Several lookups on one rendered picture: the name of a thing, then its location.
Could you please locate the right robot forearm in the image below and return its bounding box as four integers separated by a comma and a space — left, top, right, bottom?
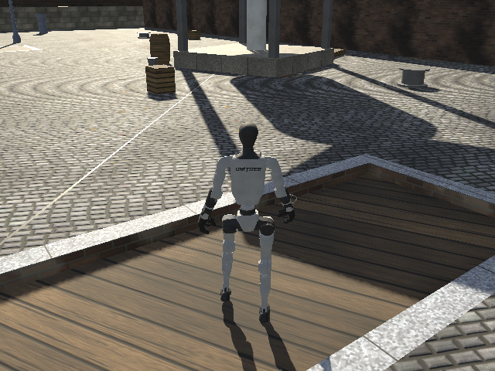
279, 185, 293, 212

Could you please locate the robot thigh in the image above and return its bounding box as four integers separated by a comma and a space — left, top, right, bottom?
258, 216, 275, 274
222, 214, 237, 254

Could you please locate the left robot hand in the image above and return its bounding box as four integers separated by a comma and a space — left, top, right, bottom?
198, 216, 216, 234

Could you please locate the left robot upper arm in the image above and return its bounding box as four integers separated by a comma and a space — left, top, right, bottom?
210, 155, 232, 199

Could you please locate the right robot hand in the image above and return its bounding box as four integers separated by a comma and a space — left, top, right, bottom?
277, 209, 295, 223

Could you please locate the right robot upper arm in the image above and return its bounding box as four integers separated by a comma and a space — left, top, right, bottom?
264, 156, 287, 198

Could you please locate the left robot thigh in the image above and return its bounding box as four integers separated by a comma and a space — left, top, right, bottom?
222, 214, 237, 254

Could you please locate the right robot thigh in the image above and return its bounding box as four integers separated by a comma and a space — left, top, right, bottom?
258, 216, 275, 274

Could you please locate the left robot forearm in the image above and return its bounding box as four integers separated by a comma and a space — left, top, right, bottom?
200, 187, 217, 220

